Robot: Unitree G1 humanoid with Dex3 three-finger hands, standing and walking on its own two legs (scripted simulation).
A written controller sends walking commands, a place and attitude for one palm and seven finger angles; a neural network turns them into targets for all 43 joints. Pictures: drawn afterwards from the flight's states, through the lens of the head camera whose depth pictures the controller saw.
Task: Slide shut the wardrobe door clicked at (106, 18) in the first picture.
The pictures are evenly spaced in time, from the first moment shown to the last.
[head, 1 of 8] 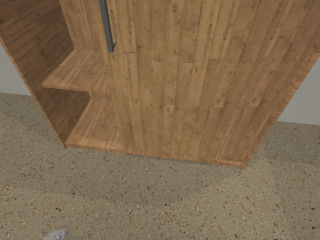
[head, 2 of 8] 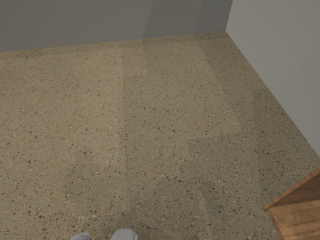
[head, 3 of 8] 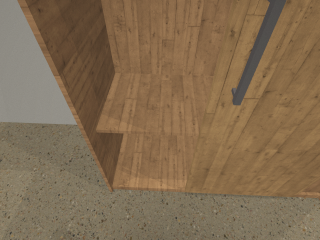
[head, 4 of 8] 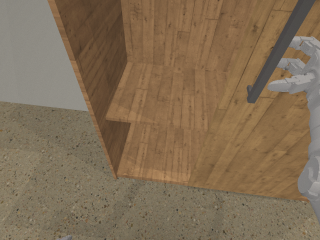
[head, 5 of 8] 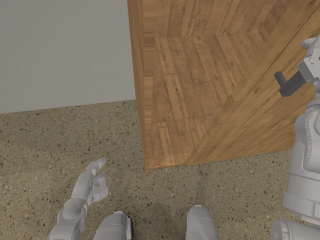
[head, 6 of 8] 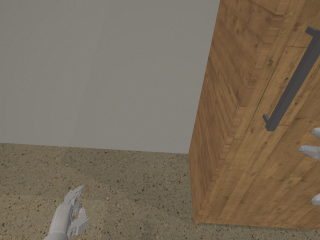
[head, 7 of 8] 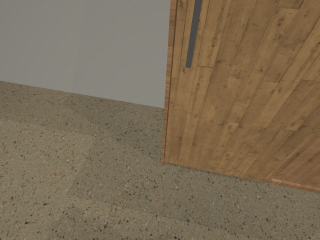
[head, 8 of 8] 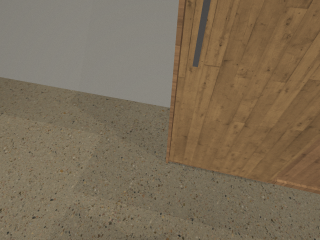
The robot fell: no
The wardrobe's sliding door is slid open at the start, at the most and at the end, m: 0.46 0.46 0.00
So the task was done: yes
